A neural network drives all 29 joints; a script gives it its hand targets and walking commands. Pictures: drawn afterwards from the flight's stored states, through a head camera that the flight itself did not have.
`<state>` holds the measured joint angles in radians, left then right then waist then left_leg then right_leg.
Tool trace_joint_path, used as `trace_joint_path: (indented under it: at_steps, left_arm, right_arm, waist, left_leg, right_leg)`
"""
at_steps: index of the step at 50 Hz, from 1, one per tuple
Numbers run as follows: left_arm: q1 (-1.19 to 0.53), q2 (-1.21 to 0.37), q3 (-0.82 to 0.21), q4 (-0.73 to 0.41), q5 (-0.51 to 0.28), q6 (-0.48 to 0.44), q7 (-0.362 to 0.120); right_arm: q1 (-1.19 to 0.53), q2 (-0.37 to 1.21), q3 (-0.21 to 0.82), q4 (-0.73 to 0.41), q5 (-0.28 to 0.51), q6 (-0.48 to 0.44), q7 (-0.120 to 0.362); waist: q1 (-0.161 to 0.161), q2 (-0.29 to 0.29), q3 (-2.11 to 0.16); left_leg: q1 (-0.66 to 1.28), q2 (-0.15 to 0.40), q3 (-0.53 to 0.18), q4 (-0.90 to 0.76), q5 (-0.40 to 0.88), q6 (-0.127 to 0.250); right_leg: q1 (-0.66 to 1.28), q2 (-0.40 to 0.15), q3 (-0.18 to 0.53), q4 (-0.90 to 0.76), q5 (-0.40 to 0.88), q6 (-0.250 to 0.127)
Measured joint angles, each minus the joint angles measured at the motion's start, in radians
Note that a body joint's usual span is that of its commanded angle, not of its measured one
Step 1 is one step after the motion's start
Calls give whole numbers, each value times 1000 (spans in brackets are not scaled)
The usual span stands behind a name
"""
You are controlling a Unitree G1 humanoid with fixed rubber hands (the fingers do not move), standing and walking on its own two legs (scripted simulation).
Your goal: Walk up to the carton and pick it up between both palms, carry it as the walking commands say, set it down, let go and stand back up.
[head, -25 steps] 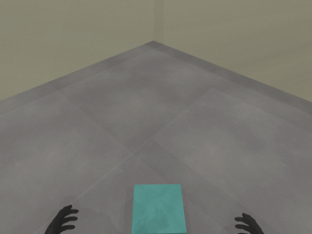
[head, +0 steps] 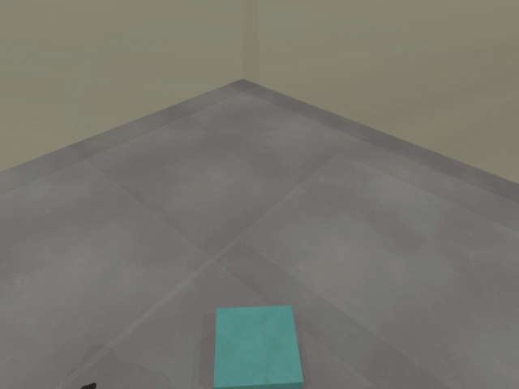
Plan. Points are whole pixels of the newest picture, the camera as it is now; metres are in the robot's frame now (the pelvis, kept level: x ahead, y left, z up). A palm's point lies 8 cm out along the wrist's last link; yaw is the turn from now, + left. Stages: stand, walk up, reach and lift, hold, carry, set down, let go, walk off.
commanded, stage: stand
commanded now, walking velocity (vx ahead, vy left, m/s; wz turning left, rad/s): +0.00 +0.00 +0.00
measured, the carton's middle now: (255, 351) +0.48 -0.01 -0.70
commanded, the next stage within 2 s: none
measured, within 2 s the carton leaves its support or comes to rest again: neither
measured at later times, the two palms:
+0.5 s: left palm out of the picture +0.04 +0.30 -0.11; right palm out of the picture +0.05 -0.29 -0.10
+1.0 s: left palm out of the picture +0.06 +0.30 -0.11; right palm out of the picture +0.06 -0.28 -0.10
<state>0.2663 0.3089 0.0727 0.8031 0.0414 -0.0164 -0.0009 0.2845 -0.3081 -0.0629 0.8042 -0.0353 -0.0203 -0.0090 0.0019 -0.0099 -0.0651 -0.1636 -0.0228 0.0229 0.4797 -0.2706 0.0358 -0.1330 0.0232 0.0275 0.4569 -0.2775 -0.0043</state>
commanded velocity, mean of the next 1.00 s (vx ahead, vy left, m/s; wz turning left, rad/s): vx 0.00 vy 0.00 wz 0.00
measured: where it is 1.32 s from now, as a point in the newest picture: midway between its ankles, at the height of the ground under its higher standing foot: outside the picture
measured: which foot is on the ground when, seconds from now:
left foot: down 0.00-1.00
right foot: down 0.00-1.00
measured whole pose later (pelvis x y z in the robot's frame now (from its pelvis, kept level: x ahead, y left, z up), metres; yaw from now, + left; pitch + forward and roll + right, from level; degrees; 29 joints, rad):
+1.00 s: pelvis -0.03 +0.01 +0.00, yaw -1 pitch -4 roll +0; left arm 0.18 0.32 0.02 1.01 0.02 -0.03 0.00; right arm 0.17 -0.34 -0.02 1.01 -0.01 -0.03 0.00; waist 0.00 0.00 -0.02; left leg -0.15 -0.04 0.03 0.41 -0.20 0.05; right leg -0.13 0.01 0.05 0.40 -0.21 0.02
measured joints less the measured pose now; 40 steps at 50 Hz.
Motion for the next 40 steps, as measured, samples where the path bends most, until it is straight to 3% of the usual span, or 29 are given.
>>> trace_joint_path:
  at_steps: [40]
  left_arm:
    - [-49,13,-44,190,-25,-13,-2]
  right_arm:
    - [-87,-32,38,182,17,-11,4]
  waist:
    - [0,14,44]
  left_leg:
    - [-1,-12,7,-45,58,12]
  right_leg:
    - [-9,-11,20,-32,54,16]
